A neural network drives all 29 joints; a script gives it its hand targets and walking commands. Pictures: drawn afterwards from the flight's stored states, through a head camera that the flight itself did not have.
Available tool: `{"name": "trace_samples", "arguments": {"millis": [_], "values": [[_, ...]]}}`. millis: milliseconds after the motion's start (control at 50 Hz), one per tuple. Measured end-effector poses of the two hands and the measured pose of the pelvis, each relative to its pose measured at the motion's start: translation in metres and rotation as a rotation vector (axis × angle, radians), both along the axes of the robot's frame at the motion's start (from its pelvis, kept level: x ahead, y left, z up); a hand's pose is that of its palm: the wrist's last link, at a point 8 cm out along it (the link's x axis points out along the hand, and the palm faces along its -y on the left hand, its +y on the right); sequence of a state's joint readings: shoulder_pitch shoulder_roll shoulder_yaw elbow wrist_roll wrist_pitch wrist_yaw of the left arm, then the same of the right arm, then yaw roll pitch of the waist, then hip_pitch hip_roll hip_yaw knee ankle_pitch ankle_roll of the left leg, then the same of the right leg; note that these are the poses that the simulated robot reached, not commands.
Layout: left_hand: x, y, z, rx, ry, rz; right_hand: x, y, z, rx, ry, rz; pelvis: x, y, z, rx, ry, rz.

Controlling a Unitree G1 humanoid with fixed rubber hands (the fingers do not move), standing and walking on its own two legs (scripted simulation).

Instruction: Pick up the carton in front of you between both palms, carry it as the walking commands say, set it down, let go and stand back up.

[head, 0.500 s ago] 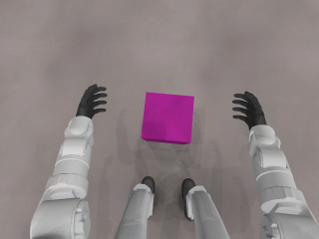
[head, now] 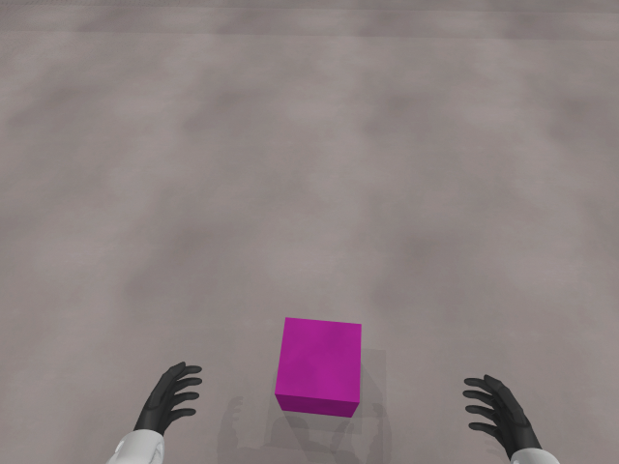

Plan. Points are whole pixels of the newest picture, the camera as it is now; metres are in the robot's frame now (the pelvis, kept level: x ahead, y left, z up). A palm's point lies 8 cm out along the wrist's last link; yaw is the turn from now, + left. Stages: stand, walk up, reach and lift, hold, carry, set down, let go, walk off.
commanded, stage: let go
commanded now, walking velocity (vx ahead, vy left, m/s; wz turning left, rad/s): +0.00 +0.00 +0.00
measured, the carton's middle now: (319, 369) +0.41 +0.01 -0.65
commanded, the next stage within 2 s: stand in 0.50 s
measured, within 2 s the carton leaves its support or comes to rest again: neither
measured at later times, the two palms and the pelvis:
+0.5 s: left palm (144, 457) +0.15 +0.23 -0.06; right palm (530, 462) +0.16 -0.23 -0.06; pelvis -0.01 +0.00 +0.00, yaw +0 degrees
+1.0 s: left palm out of the picture +0.13 +0.29 -0.09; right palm out of the picture +0.14 -0.28 -0.09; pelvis +0.01 +0.00 +0.00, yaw +0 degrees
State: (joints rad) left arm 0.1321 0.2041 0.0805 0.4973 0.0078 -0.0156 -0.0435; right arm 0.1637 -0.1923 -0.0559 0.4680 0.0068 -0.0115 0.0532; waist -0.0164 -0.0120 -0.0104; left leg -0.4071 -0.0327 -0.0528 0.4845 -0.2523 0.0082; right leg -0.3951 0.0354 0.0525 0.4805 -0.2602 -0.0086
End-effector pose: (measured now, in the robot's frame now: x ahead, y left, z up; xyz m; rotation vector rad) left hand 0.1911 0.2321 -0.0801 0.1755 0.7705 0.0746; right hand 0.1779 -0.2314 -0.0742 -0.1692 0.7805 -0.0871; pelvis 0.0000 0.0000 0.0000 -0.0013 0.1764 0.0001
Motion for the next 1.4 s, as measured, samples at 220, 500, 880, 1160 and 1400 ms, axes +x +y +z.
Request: {"name": "trace_samples", "arguments": {"millis": [220,500,880,1160,1400], "values": [[-0.034,0.001,0.018,-0.005,0.018,-0.005,-0.02,-0.002,0.013,0.008,0.006,0.024,-0.001,0.0,0.005,0.001,-0.212,0.0],[-0.037,-0.003,0.017,-0.005,0.024,0.001,-0.022,-0.003,0.013,-0.015,0.034,0.015,-0.006,-0.002,0.002,0.003,-0.289,-0.003],[-0.058,0.059,-0.004,0.192,0.156,0.064,-0.033,-0.053,-0.009,-0.195,0.136,-0.025,0.01,0.001,0.0,-0.003,-0.18,-0.002],[-0.061,0.06,-0.009,0.189,0.201,0.061,-0.043,-0.057,-0.013,-0.203,0.189,-0.04,0.012,0.002,0.003,-0.001,-0.194,-0.001],[-0.08,0.067,-0.011,0.198,0.247,0.071,-0.061,-0.063,-0.014,-0.21,0.234,-0.047,0.005,0.002,0.006,-0.001,-0.21,-0.001]]}}
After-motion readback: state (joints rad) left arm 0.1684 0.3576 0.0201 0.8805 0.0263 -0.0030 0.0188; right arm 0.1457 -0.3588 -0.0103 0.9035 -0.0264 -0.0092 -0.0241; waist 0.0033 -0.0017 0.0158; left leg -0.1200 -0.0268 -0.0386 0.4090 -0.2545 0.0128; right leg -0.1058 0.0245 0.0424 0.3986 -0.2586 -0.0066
